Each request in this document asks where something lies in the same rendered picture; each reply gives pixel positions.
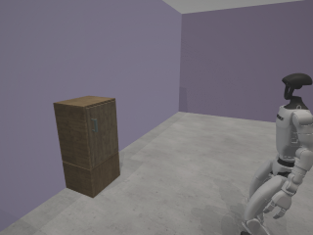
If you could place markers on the robot torso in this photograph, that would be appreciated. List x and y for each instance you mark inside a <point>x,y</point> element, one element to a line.
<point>286,141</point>

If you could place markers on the cupboard door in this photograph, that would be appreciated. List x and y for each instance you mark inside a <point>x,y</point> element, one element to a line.
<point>103,143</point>

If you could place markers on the robot left forearm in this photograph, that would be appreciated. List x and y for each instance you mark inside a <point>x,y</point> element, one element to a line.
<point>295,178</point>

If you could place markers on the handle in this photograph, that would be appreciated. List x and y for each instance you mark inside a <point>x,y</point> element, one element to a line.
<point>95,125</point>

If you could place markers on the robot left thigh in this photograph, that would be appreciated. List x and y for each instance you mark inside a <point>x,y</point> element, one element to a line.
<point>263,196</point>

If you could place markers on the robot left upper arm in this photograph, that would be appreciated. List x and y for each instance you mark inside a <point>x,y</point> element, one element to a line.
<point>303,121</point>

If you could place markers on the robot left hand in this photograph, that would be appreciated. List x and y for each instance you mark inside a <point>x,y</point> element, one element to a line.
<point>282,200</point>

